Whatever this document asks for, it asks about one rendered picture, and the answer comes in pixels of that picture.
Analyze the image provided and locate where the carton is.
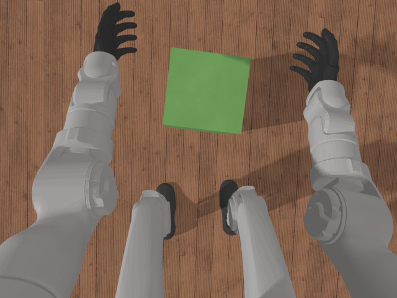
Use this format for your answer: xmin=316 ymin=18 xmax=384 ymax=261
xmin=163 ymin=47 xmax=251 ymax=134

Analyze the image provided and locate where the robot left upper arm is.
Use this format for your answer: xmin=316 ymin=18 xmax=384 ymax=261
xmin=0 ymin=160 xmax=118 ymax=298

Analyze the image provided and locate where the left robot forearm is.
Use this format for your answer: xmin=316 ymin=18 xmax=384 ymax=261
xmin=32 ymin=52 xmax=122 ymax=213

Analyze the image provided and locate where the right robot hand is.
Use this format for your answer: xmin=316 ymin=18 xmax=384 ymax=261
xmin=289 ymin=29 xmax=339 ymax=92

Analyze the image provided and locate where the robot right upper arm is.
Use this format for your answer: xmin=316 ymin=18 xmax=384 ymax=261
xmin=303 ymin=187 xmax=397 ymax=298

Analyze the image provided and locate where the robot right shin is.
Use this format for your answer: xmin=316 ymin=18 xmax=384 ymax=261
xmin=226 ymin=186 xmax=267 ymax=231

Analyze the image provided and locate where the robot right thigh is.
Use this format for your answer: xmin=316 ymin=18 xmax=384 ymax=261
xmin=228 ymin=192 xmax=296 ymax=298

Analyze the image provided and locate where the right robot forearm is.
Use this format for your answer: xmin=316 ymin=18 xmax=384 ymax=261
xmin=303 ymin=80 xmax=393 ymax=234

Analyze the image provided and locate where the left robot hand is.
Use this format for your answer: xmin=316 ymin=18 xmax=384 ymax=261
xmin=93 ymin=2 xmax=137 ymax=61

